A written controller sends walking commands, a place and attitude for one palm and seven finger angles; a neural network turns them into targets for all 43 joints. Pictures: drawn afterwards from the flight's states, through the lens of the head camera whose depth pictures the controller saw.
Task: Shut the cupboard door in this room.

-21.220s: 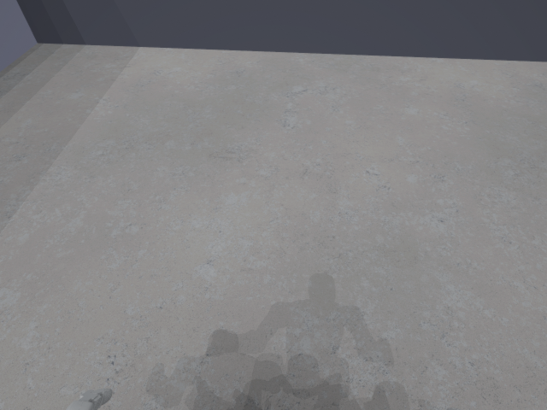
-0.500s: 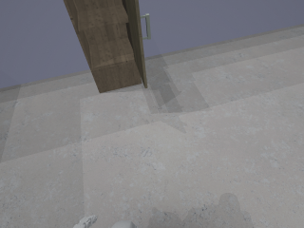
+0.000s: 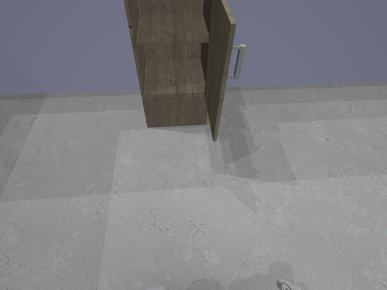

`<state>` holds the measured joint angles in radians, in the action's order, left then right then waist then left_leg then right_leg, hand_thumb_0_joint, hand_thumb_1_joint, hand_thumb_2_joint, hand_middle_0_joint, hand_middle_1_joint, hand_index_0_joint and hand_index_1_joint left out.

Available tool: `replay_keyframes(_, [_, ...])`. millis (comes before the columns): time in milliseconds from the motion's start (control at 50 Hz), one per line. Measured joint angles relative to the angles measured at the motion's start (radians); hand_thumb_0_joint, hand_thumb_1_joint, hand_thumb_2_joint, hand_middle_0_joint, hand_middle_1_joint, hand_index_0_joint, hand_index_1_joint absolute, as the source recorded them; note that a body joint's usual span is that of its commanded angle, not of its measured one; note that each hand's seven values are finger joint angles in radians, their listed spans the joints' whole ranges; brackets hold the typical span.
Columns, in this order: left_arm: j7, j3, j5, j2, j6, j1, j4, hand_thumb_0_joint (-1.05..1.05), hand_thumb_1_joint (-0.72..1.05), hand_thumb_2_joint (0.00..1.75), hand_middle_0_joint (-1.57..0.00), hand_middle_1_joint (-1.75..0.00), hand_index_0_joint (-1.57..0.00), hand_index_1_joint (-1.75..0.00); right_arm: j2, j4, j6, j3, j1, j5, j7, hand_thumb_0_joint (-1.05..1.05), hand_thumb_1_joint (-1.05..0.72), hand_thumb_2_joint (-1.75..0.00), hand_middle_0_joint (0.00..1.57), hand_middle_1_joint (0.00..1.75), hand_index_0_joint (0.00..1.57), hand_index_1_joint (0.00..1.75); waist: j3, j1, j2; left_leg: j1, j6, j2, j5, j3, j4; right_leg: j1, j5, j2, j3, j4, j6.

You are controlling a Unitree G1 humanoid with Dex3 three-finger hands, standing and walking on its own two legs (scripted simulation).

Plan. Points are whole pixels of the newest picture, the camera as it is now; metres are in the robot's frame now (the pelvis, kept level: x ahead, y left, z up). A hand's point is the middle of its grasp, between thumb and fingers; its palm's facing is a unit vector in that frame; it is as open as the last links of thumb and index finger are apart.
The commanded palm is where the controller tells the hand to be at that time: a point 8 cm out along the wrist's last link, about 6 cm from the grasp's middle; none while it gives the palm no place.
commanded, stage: turn or walk to find it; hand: left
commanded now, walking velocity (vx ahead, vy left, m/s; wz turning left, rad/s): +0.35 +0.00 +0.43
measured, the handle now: (234, 62) +0.90 -0.05 -0.03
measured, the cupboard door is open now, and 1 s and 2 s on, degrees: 90 90 90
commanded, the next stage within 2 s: stand and wait in 0.10 s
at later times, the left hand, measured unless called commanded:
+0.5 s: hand (152, 253) +0.21 +0.13 -0.15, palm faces +0.08 -0.97 -0.22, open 7.3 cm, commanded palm none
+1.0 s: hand out of the picture +0.14 +0.12 -0.16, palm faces +0.17 -0.97 -0.17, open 7.4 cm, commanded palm none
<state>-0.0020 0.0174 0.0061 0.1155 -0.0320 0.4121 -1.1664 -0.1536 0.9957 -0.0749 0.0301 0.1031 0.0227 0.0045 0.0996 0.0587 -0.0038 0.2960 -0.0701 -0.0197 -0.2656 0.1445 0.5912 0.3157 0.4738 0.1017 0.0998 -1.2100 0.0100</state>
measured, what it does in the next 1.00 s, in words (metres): walks ahead: right foot, then left foot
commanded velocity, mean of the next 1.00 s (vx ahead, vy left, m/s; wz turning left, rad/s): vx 0.06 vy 0.00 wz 0.08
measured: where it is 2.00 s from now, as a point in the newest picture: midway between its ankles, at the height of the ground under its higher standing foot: outside the picture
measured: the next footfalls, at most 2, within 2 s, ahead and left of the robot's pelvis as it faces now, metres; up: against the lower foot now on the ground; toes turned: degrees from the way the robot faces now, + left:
right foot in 0.34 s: +0.24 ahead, -0.15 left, +0.00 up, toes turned +0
left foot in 0.68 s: +0.17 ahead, +0.09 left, +0.00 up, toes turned +11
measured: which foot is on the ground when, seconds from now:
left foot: down 0.00-0.36, up 0.38-0.66, down 0.68-1.00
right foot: up 0.00-0.32, down 0.34-1.00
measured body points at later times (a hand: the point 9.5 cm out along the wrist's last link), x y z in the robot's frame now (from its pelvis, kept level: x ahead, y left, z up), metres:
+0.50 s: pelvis +0.14 -0.05 +0.00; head +0.15 -0.08 +0.45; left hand +0.21 +0.18 -0.13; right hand +0.12 -0.26 -0.17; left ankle +0.08 +0.08 -0.69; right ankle +0.21 -0.14 -0.73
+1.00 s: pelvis +0.18 -0.04 +0.01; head +0.19 -0.05 +0.46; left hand +0.13 +0.17 -0.15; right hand +0.19 -0.24 -0.16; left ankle +0.13 +0.08 -0.73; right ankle +0.20 -0.15 -0.73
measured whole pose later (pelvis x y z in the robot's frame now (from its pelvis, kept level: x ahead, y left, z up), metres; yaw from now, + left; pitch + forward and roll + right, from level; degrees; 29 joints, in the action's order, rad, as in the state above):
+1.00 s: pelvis +0.18 -0.04 +0.01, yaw +6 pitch -1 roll +1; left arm 0.02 0.00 0.00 0.10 -0.02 0.31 -1.16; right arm -0.13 1.15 -0.01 0.02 0.29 0.01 -0.04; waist 0.03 0.02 -0.03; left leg 0.12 0.01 -0.02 -0.30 0.08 0.44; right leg 0.21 0.26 0.05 0.10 -0.49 0.00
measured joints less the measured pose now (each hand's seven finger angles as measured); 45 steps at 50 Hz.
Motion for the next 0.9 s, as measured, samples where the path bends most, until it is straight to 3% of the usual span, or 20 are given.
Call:
replay_keyframes(40, [0.003,0.01,0.005,0.011,0.001,-0.047,0.028,0.01,0.91,0.9,-0.2,-0.3,-0.2,-0.3,0.002,0.005,-0.014,0.024,0.031,-0.018,-0.022,-0.02,-0.94,-0.9,0.2,0.3,0.2,0.3,-0.005,-0.012,0.01,-0.057,0.001,0.011,0.013,0.002,-0.066,0.097,-0.047,0.014,-0.025,-0.008,0.009])
replay_keyframes(120, [0.005,0.027,0.012,0.041,0.008,-0.147,0.093,0.01,0.91,0.9,-0.19,-0.3,-0.2,-0.3,-0.027,0.032,-0.011,0.027,0.099,-0.012,-0.027,-0.03,-0.96,-0.9,0.2,0.3,0.2,0.3,-0.031,-0.033,0.029,-0.138,-0.001,0.033,0.026,-0.015,-0.161,0.214,-0.158,0.043,-0.035,0.092,0.034])
replay_keyframes(240, [0.004,0.037,0.012,0.082,0.02,-0.251,0.153,0.01,0.93,0.9,-0.19,-0.3,-0.2,-0.3,-0.025,0.088,0.018,0.021,0.199,-0.003,-0.025,-0.01,-0.94,-0.9,0.2,0.3,0.2,0.3,-0.055,-0.054,0.029,-0.217,0.02,0.047,-0.001,-0.042,-0.214,0.207,-0.262,0.04,-0.027,0.348,0.052])
replay_keyframes(300, [0.004,0.03,0.01,0.084,0.014,-0.273,0.161,0.01,0.93,0.9,-0.19,-0.3,-0.2,-0.3,-0.017,0.106,0.03,0.017,0.228,0.003,-0.027,0.0,-0.93,-0.9,0.2,0.3,0.2,0.3,-0.049,-0.074,0.012,-0.235,0.041,0.038,-0.052,-0.046,-0.174,0.131,-0.264,0.011,-0.014,0.508,0.039])
replay_keyframes(340, [0.004,0.024,0.01,0.085,0.001,-0.271,0.163,0.0,0.92,0.9,-0.19,-0.3,-0.2,-0.3,-0.008,0.117,0.037,0.013,0.25,0.002,-0.026,0.0,-0.92,-0.9,0.2,0.3,0.2,0.3,-0.051,-0.08,0.007,-0.234,0.059,0.033,-0.109,-0.045,-0.109,0.056,-0.333,-0.005,0.0,0.624,0.031])
replay_keyframes(380, [0.008,0.017,0.011,0.067,-0.017,-0.273,0.152,0.0,0.92,0.9,-0.19,-0.3,-0.2,-0.3,-0.011,0.131,0.048,0.013,0.247,-0.004,-0.025,0.0,-0.92,-0.9,0.2,0.3,0.2,0.3,-0.042,-0.083,-0.03,-0.19,0.071,0.007,-0.181,-0.063,0.025,0.041,-0.285,-0.031,0.017,0.614,-0.027])
replay_keyframes(420, [0.008,0.002,0.007,0.045,-0.022,-0.274,0.144,0.0,0.92,0.9,-0.19,-0.3,-0.2,-0.3,-0.012,0.13,0.067,0.012,0.233,-0.01,-0.029,0.01,-0.92,-0.9,0.2,0.3,0.2,0.3,-0.026,-0.096,-0.053,-0.121,0.077,0.004,-0.276,-0.094,0.181,0.027,-0.258,-0.038,0.038,0.604,-0.049])
replay_keyframes(500, [0.022,0.006,0.001,0.016,-0.005,-0.269,0.129,0.0,0.92,0.9,-0.2,-0.3,-0.2,-0.3,0.004,0.125,0.081,0.005,0.2,-0.012,-0.028,0.01,-0.92,-0.9,0.2,0.3,0.2,0.3,-0.015,-0.084,-0.046,-0.028,0.085,-0.011,-0.272,-0.103,0.28,-0.013,-0.282,-0.04,0.051,0.669,-0.054])
replay_keyframes(600, [0.02,0.022,0.006,0.036,0.014,-0.25,0.111,-0.01,0.94,0.9,-0.2,-0.3,-0.2,-0.3,0.024,0.114,0.079,0.001,0.185,-0.005,-0.018,0.01,-0.91,-0.9,0.2,0.3,0.2,0.3,-0.043,-0.063,-0.024,-0.019,0.091,-0.041,-0.195,-0.091,0.151,-0.034,-0.298,-0.045,0.071,0.715,-0.052])
replay_keyframes(680, [0.014,0.03,0.003,0.049,0.029,-0.205,0.091,-0.01,0.93,0.9,-0.2,-0.3,-0.2,-0.3,0.027,0.11,0.069,0.001,0.2,-0.001,-0.013,0.01,-0.91,-0.9,0.2,0.3,0.2,0.3,-0.081,-0.055,-0.006,-0.084,0.088,-0.041,-0.105,-0.071,-0.022,-0.029,-0.27,-0.042,0.088,0.682,-0.037])
replay_keyframes(700, [0.014,0.032,0.0,0.054,0.036,-0.194,0.085,-0.01,0.93,0.9,-0.2,-0.3,-0.2,-0.3,0.03,0.113,0.065,0.002,0.203,0.001,-0.015,0.01,-0.91,-0.9,0.2,0.3,0.2,0.3,-0.085,-0.053,0.007,-0.09,0.082,-0.035,-0.049,-0.069,-0.034,-0.024,-0.245,-0.037,0.082,0.658,-0.029])
replay_keyframes(800, [0.009,0.024,0.007,0.052,0.058,-0.139,0.05,0.0,0.92,0.9,-0.19,-0.3,-0.2,-0.3,0.042,0.12,0.059,-0.005,0.23,0.003,-0.031,0.01,-0.91,-0.9,0.2,0.3,0.2,0.3,-0.108,-0.051,0.032,-0.15,0.063,-0.006,-0.031,-0.058,-0.115,-0.015,-0.118,-0.033,0.018,0.552,0.003])
replay_keyframes(860, [0.009,0.012,0.003,0.039,0.044,-0.126,0.043,0.0,0.91,0.9,-0.19,-0.3,-0.2,-0.3,0.045,0.131,0.054,-0.013,0.225,-0.001,-0.039,0.01,-0.91,-0.9,0.2,0.3,0.2,0.3,-0.094,-0.041,0.029,-0.166,0.062,0.012,-0.018,-0.058,-0.148,-0.051,-0.175,-0.025,-0.006,0.622,0.016])
replay_keyframes(900, [0.015,0.005,0.001,0.029,0.029,-0.12,0.033,0.0,0.91,0.9,-0.19,-0.3,-0.2,-0.3,0.046,0.138,0.053,-0.016,0.21,-0.007,-0.04,0.01,-0.91,-0.9,0.2,0.3,0.2,0.3,-0.078,-0.033,0.025,-0.164,0.067,0.017,-0.031,-0.053,-0.132,-0.08,-0.236,-0.024,-0.017,0.685,0.005])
